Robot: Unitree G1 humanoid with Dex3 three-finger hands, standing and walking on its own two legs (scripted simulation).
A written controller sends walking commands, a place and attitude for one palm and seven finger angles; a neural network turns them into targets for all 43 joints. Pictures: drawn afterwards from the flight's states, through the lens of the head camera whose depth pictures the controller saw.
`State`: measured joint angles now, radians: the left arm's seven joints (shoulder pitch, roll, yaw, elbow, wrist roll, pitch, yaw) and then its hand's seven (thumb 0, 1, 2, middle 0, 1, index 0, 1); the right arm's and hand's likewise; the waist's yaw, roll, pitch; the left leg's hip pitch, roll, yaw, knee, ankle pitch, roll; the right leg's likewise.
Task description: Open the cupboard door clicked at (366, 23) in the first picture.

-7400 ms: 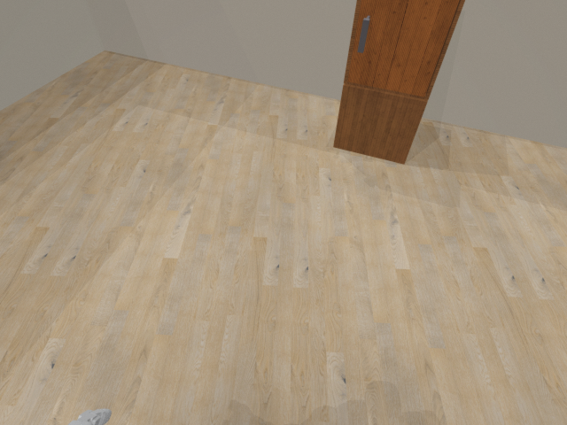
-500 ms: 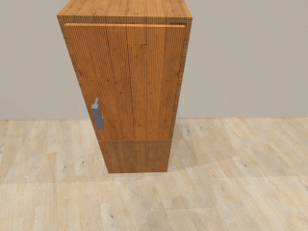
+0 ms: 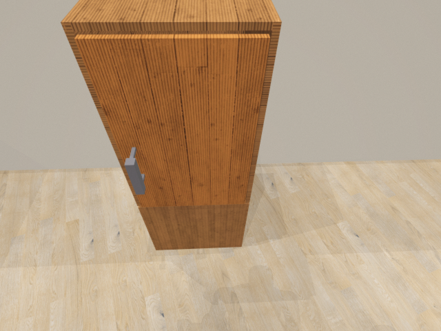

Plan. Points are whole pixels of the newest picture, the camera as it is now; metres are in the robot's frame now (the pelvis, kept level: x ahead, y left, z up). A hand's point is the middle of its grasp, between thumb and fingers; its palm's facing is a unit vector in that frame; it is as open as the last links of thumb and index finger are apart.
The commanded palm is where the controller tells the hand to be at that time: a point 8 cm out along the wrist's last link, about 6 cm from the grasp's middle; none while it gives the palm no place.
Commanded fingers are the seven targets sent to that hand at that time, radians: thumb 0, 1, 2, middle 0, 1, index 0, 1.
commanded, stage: raise the hand with hooked fingers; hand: left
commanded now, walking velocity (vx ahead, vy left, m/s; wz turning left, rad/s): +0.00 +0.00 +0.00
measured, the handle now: (137, 171) +0.52 +0.27 -0.11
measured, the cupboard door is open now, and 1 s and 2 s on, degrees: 0 0 0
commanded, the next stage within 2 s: none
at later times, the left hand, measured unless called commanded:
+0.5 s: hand (121, 327) +0.14 +0.19 -0.08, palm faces +0.20 -0.98 -0.06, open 9.4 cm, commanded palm +0.13 +0.24 -0.07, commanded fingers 0.00 0.22 0.61 -0.25 -0.74 -0.25 -0.74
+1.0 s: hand (105, 298) +0.19 +0.24 -0.08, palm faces +0.10 -0.99 -0.04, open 12.4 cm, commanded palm +0.16 +0.29 -0.07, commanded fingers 0.00 -0.36 0.36 -0.29 -1.11 -0.29 -1.11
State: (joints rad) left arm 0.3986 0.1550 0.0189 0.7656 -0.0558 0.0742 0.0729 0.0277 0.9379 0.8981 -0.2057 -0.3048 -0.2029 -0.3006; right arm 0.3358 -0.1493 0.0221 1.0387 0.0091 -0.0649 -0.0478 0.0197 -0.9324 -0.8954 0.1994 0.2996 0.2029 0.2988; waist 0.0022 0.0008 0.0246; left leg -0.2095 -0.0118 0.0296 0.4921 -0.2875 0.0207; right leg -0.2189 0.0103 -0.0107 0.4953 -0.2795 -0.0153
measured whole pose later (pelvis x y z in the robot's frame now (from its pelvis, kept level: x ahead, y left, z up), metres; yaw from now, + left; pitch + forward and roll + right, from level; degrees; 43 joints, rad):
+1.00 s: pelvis -0.05 +0.01 -0.11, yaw +1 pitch +18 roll -3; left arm 0.25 0.28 0.28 0.20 -0.31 -0.48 -0.29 0.00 -0.14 0.46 -0.28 -0.97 -0.27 -0.97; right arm 0.27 -0.29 -0.03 0.57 0.03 -0.19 -0.06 0.01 -0.91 -0.90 0.20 0.30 0.20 0.30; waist -0.03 0.01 -0.16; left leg -1.06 0.00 -0.02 1.27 -0.53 0.03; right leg -1.02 0.01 -0.07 1.21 -0.51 -0.02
